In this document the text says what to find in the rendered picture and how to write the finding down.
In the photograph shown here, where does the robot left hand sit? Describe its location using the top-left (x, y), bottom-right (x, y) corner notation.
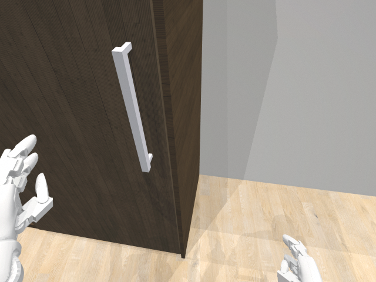
top-left (0, 135), bottom-right (53, 241)

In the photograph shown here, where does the wardrobe door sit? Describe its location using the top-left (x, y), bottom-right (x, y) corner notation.
top-left (0, 0), bottom-right (180, 254)

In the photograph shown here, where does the robot right hand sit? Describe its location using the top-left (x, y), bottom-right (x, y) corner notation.
top-left (277, 234), bottom-right (323, 282)

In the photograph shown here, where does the robot left forearm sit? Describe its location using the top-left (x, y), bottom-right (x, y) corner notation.
top-left (0, 239), bottom-right (24, 282)

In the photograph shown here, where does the handle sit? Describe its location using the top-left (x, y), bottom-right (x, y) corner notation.
top-left (112, 42), bottom-right (153, 172)

